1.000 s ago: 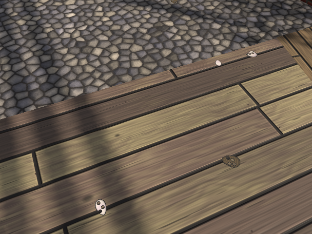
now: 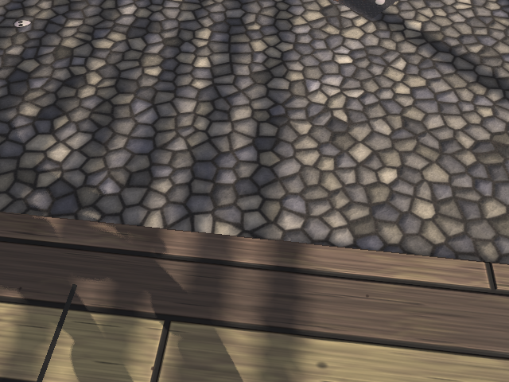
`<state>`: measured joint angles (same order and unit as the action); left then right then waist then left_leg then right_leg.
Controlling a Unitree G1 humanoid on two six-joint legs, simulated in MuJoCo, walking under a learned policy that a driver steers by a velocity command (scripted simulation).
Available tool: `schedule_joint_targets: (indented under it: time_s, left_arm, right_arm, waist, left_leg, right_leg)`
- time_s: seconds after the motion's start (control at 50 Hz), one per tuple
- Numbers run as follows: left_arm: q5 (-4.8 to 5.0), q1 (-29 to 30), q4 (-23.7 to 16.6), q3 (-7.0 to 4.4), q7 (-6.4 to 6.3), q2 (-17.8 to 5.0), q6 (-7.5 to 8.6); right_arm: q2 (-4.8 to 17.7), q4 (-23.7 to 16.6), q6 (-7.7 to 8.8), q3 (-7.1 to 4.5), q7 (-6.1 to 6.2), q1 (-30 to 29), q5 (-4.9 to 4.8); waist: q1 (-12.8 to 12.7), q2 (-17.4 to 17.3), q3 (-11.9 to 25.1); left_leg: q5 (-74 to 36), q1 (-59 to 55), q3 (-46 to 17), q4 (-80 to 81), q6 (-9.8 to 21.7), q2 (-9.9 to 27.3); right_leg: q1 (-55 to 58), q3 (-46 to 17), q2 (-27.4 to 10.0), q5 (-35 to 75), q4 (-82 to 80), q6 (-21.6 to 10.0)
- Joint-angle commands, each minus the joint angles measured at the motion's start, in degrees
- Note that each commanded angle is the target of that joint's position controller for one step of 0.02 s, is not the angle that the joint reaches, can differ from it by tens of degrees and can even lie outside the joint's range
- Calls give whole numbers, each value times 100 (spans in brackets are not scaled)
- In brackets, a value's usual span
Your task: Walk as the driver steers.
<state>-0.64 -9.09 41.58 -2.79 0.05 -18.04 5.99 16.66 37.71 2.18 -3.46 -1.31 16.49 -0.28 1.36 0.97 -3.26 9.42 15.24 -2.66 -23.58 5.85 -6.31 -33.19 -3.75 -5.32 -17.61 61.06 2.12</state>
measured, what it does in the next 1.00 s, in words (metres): walks ahead: right foot, then left foot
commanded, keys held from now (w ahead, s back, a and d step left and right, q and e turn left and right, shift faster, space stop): w+q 0.16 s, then w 0.84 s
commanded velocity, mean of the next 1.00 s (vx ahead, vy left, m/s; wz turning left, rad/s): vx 0.50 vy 0.00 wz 0.23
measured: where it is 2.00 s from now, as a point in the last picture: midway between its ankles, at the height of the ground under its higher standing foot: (239, 205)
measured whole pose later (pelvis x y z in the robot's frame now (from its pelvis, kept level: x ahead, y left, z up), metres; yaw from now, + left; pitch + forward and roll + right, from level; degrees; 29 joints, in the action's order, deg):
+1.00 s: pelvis +0.59 +0.03 +0.01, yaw +12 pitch +2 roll +1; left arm -5.1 -13.0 48.9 -0.4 2.9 -14.9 5.0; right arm 13.4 49.8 5.6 -2.1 -0.7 21.9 2.9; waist 1.5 1.4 1.2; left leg 9.4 9.8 3.2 -17.2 4.1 -3.4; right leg -32.5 -1.9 -4.9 -17.5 58.5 -2.7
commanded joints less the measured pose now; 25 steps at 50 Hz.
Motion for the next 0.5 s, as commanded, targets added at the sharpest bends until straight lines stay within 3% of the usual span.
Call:
schedule_joint_targets:
  time_s: [0.02,0.1,0.18,0.2,0.22,0.24,0.26,0.28,0.3,0.32,0.34,0.36,0.38,0.4,0.42,0.46,0.5]
  left_arm:
    - [-58,-33,-329,-108,-30,-421,-37]
    - [8,874,-522,-8,59,-231,12]
    - [101,1121,-622,-83,144,-466,87]
    - [-541,659,-462,324,213,137,-128]
    - [-488,663,-528,254,213,-148,-245]
    - [-362,626,-552,182,177,-467,-270]
    - [-206,393,-494,102,128,-691,-205]
    - [-139,-346,-261,15,79,-914,-73]
    - [-146,-1334,-69,22,90,-1075,24]
    - [-252,-2091,88,140,107,-787,-24]
    - [-263,-2061,240,121,88,-624,33]
    - [-204,-1528,203,165,93,-486,51]
    - [-201,-1139,152,302,83,-74,39]
    - [-188,-957,177,386,38,220,55]
    - [-193,-758,126,405,-14,287,60]
    - [-208,-656,115,301,-33,105,127]
    - [-321,-891,217,192,57,-170,161]
  right_arm:
    - [945,-398,132,-269,127,-215,-23]
    - [1010,-208,64,-297,210,127,-87]
    - [946,-15,13,-291,233,441,-133]
    - [583,188,253,-19,-296,458,855]
    - [573,181,382,-98,-454,333,708]
    - [721,194,452,-103,-499,183,510]
    - [800,297,487,-113,-522,272,424]
    - [627,394,532,-57,-506,484,490]
    - [-38,448,603,156,-424,1586,652]
    - [102,417,621,170,-521,1247,614]
    - [398,195,586,60,-452,152,522]
    - [384,198,562,64,-259,-103,440]
    - [365,281,524,100,-136,56,483]
    - [221,263,483,171,-101,-78,613]
    - [117,218,431,207,-107,-215,672]
    - [78,165,365,201,-134,-464,572]
    - [-25,141,321,264,-206,-662,526]
  waist:
    - [-175,-323,426]
    - [182,-485,290]
    - [230,-621,290]
    - [-16,-989,144]
    - [-109,-734,25]
    - [-300,-458,172]
    - [-404,-362,394]
    - [-549,26,1001]
    - [-363,1369,2605]
    - [-904,1526,2491]
    - [-1077,569,980]
    - [-792,324,303]
    - [-511,341,509]
    - [-381,323,503]
    - [-257,263,579]
    - [-230,230,511]
    - [-333,109,393]
  left_leg:
    - [-1493,-153,-1432,1074,1092,1410]
    - [-700,133,-1213,970,710,1092]
    - [-199,-415,-1776,547,587,1362]
    - [-413,-409,-1927,585,706,1710]
    - [-695,-579,-2027,440,638,1874]
    - [-1152,-544,-1911,173,472,1736]
    - [-1852,-393,-1759,-242,313,1430]
    - [-2167,-149,-1412,-1359,4,858]
    - [-84,1192,-998,-3076,-429,-72]
    - [2514,3124,-686,-4830,-641,-495]
    - [2000,4191,-693,-5489,-487,-10]
    - [1265,4137,-617,-5508,-421,424]
    - [704,3514,-700,-5023,-331,750]
    - [437,3039,-670,-4679,-314,975]
    - [523,2717,-537,-4414,-365,1056]
    - [595,2632,-309,-3692,-522,1098]
    - [-117,2631,-20,-2887,-654,1138]
  right_leg:
    - [-203,32,0,773,-800,210]
    - [392,79,378,2240,-2503,226]
    - [623,-129,473,2139,-3149,86]
    - [459,-247,179,2056,-2574,2]
    - [411,-183,98,1511,-2587,-112]
    - [915,96,187,1553,-2874,-249]
    - [1750,350,359,1677,-3000,-407]
    - [3001,195,311,1824,-2907,-806]
    - [5639,-1582,-834,2260,-2957,-2288]
    - [6434,-3632,-1514,432,-4001,-2686]
    - [5376,-3540,-1449,-1182,-4466,-2032]
    - [4173,-2958,-1356,-1350,-4638,-1816]
    - [3501,-2500,-1264,-628,-4825,-1814]
    - [3054,-2076,-1137,151,-4989,-1772]
    - [2822,-1757,-1024,554,-5159,-1732]
    - [2682,-1091,-767,971,-5350,-1720]
    - [2621,-628,-682,1739,-5439,-1835]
